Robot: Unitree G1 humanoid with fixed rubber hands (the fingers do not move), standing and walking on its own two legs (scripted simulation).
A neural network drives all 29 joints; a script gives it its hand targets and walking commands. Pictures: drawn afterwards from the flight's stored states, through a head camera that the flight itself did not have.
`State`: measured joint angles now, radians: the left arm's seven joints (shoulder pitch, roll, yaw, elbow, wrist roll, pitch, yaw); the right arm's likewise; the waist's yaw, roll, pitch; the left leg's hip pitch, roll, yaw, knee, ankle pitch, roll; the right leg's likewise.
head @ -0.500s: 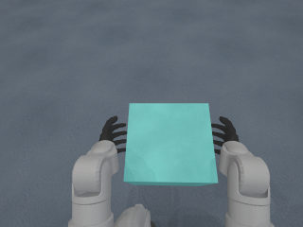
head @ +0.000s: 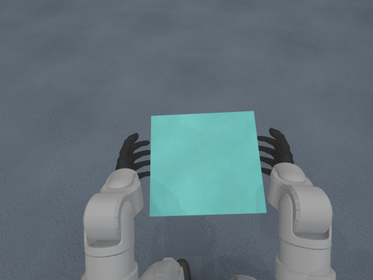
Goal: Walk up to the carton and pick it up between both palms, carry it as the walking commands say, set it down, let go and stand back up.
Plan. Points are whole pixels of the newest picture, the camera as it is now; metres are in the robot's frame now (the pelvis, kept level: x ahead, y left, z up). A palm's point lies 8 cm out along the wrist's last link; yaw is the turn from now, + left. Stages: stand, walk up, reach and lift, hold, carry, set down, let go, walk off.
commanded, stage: carry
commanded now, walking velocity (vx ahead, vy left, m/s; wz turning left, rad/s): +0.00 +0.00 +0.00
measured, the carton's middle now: (203, 168) +0.33 +0.00 +0.03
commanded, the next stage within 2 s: hold in 1.58 s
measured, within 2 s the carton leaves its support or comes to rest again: neither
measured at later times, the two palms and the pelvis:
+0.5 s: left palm (65, 258) +0.14 +0.21 +0.10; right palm (256, 250) +0.16 -0.07 +0.11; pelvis -0.13 +0.06 +0.02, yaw +1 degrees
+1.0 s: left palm out of the picture +0.09 +0.18 +0.13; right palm out of the picture +0.10 -0.10 +0.12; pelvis -0.17 +0.04 +0.02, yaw +1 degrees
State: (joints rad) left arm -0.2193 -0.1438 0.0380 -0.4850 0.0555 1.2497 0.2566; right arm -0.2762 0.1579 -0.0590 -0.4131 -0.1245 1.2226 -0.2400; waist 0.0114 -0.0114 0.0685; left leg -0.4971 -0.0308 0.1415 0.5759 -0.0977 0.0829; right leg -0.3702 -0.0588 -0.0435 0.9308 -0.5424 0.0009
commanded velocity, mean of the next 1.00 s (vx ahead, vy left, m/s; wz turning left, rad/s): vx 0.00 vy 0.00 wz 0.00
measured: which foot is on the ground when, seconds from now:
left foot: down 0.00-0.04, up 0.06-0.28, down 0.30-1.00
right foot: up 0.00-0.02, down 0.04-0.30, up 0.32-0.64, down 0.66-1.00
